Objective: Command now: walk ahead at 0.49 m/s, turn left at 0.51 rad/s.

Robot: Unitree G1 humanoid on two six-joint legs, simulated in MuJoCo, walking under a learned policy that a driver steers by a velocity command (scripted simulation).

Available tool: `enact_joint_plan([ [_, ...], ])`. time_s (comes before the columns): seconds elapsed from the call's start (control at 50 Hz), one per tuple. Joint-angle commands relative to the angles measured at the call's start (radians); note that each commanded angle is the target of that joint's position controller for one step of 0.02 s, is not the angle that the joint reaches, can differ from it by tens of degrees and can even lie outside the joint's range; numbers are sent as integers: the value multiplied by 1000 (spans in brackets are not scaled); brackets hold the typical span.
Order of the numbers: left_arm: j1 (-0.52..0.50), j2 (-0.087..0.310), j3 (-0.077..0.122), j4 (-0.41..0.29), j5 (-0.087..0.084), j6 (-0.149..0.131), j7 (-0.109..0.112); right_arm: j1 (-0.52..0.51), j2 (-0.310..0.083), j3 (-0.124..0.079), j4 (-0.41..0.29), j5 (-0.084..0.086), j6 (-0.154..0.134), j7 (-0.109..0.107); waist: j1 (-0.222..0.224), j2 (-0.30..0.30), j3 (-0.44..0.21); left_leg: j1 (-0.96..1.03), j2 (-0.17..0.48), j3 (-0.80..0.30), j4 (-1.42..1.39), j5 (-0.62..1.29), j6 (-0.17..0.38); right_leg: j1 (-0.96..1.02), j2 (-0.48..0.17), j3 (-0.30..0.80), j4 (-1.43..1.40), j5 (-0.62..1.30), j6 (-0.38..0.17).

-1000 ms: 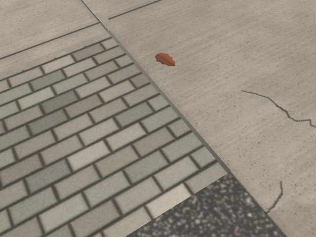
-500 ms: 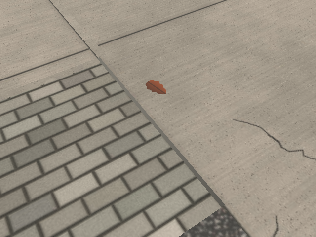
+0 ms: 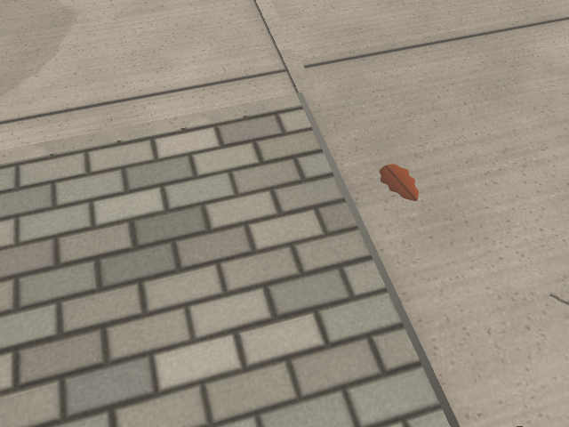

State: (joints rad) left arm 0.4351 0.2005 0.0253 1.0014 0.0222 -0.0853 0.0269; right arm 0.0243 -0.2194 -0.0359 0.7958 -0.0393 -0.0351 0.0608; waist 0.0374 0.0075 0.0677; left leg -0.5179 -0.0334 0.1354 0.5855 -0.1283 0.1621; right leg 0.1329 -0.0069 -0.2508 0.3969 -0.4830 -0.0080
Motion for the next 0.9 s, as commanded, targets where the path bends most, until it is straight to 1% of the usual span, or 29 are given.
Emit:
enact_joint_plan([
  [0.02, -13, 169, 36, -87, 4, 4, 0, 425, -223, -83, 64, -15, -4, -32, -210, 28, -264, 601, 117, -250, -80, -171, 122, -349, -172, 12, 743, 729, -59],
  [0.04, 28, 82, 23, -155, -16, -2, -22, 365, -311, -102, 34, 1, 6, -35, -115, 255, -368, 856, 386, -853, -216, -150, 307, -752, 55, 131, 1111, -57, -3],
  [0.06, -115, 163, 35, -184, -4, -15, -26, 362, -283, -100, 30, 24, 19, -42, -162, 70, -318, 819, 359, -847, -308, -191, 280, -883, 13, 294, 1133, 32, -18],
  [0.08, -162, 156, 30, -205, -13, -28, -30, 299, -238, -87, 32, 29, 18, -52, -126, 24, -181, 679, 345, -703, -327, -139, 239, -901, -46, 301, 1052, 133, -25],
  [0.1, -151, 152, 30, -196, -11, -33, -27, 262, -189, -75, 34, 29, 13, -53, -76, -52, -101, 531, 302, -615, -346, -8, 194, -836, -80, 294, 945, 175, -23],
  [0.12, -148, 143, 30, -196, 5, -18, -24, 234, -169, -69, 33, 33, 3, -56, -40, -64, -66, 430, 251, -535, -351, 98, 165, -771, -102, 301, 879, 175, -11],
  [0.14, -120, 133, 26, -190, 22, 5, -25, 216, -152, -62, 29, 36, -6, -57, -13, -52, -68, 363, 216, -478, -362, 161, 152, -704, -110, 301, 837, 172, 3],
  [0.16, -113, 125, 26, -193, 29, 24, -28, 222, -150, -59, 29, 38, -17, -55, -2, -41, -72, 333, 193, -447, -365, 210, 149, -678, -111, 296, 802, 165, 15],
  [0.18, -116, 116, 25, -199, 33, 38, -31, 238, -159, -60, 34, 41, -26, -53, 2, -34, -72, 317, 174, -422, -369, 236, 146, -678, -111, 284, 765, 174, 26],
  [0.22, -150, 111, 24, -212, 26, 51, -33, 266, -179, -62, 39, 37, -34, -52, 0, -19, -46, 298, 160, -365, -364, 442, 126, -698, -105, 255, 685, 236, 47],
  [0.26, -207, 110, 24, -231, 22, 55, -32, 308, -177, -58, 51, 37, -33, -53, -19, 5, -45, 325, 135, -308, -328, 659, 75, -716, -95, 234, 599, 311, 55],
  [0.32, -279, 105, 18, -254, 11, 58, -34, 354, -163, -49, 62, 39, -23, -60, -57, 51, -76, 404, 109, -268, -281, 771, -3, -721, -68, 219, 476, 409, 42],
  [0.42, -361, 110, 7, -268, 1, 51, -28, 395, -151, -36, 77, 24, -8, -81, -104, 71, -76, 531, 134, -286, -226, 783, -22, -698, -20, 211, 294, 445, 10],
  [0.46, -323, 124, 9, -252, 2, 41, -23, 376, -152, -34, 78, 16, -5, -87, -85, 81, -74, 541, 152, -305, -174, 816, -23, -623, 4, 217, 227, 387, -16],
  [0.5, -197, 148, 19, -204, 4, 26, -12, 337, -166, -34, 78, 24, -11, -92, -23, 75, -92, 539, 149, -325, -61, 851, -39, -473, 27, 225, 93, 401, -53],
  [0.52, -109, 153, 20, -177, 9, 9, -5, 311, -168, -32, 74, 37, -18, -90, 30, 36, -124, 494, 115, -307, 51, 750, -58, -322, -13, 255, -22, 618, -74],
  [0.54, -24, 219, 30, -167, 18, -3, 3, 349, -125, -18, 44, 47, -29, -87, 25, -95, -241, 352, 49, -277, 250, 324, -85, -80, -231, 444, 63, 1147, -135],
  [0.56, -48, 230, 34, -169, -4, 15, -2, 513, -72, -14, 88, 74, -12, -88, -32, -257, -369, 205, -108, -219, 482, -473, -120, 56, -437, 674, 92, 1485, -336],
  [0.58, -79, 170, 19, -180, -27, 26, -15, 475, -143, -24, 116, 37, 11, -92, -29, -105, -329, 178, -86, -262, 539, -510, -115, -58, -403, 686, 32, 1274, -343],
  [0.6, -153, 130, 6, -186, -25, 29, -17, 411, -134, -26, 117, 21, 22, -88, -45, -59, -211, 160, -62, -274, 546, -458, -123, -172, -350, 609, -20, 1060, -309],
  [0.62, -213, 96, -7, -193, -17, 35, -13, 372, -118, -21, 114, 15, 31, -84, -61, -40, -149, 170, -33, -270, 490, -414, -133, -261, -299, 543, -72, 893, -264],
  [0.64, -242, 88, -14, -189, -13, 39, -5, 347, -106, -17, 115, 14, 44, -78, -74, -74, -104, 204, -9, -259, 417, -378, -148, -336, -254, 481, -117, 787, -226],
  [0.66, -254, 99, -13, -178, -7, 44, -2, 369, -92, -12, 130, 11, 57, -74, -90, -120, -96, 261, -9, -227, 364, -352, -163, -392, -208, 426, -135, 717, -200],
  [0.68, -250, 107, -12, -168, -2, 46, -2, 379, -82, -7, 145, 14, 66, -74, -92, -132, -102, 291, -13, -203, 298, -346, -171, -403, -182, 395, -138, 669, -184],
  [0.76, -204, 148, -1, -130, -2, 57, -4, 326, -72, 4, 170, 23, 84, -88, -56, -136, -117, 324, 2, -159, 102, -304, -173, -389, -180, 419, -164, 370, -177],
  [0.82, -230, 156, 5, -120, -9, 78, -4, 321, -65, 9, 197, 23, 79, -88, -69, -131, -82, 394, 6, -130, -57, -176, -151, -464, -163, 434, -187, 87, -142],
  [0.84, -224, 151, 5, -113, -12, 84, -3, 321, -64, 12, 206, 20, 73, -88, -71, -113, -61, 426, 13, -140, -125, -134, -138, -505, -156, 436, -193, 18, -114],
  [0.88, -197, 129, 4, -101, -18, 89, -6, 306, -93, 16, 204, 6, 54, -92, -51, -43, -17, 401, 108, -275, -238, -156, -107, -532, -119, 420, -175, -9, -44],
  [0.9, -193, 115, 6, -96, -25, 92, -10, 282, -103, 16, 216, 18, 46, -91, -23, 44, 34, 247, 126, -311, -269, -255, -92, -451, -63, 357, -144, 90, -32],
])
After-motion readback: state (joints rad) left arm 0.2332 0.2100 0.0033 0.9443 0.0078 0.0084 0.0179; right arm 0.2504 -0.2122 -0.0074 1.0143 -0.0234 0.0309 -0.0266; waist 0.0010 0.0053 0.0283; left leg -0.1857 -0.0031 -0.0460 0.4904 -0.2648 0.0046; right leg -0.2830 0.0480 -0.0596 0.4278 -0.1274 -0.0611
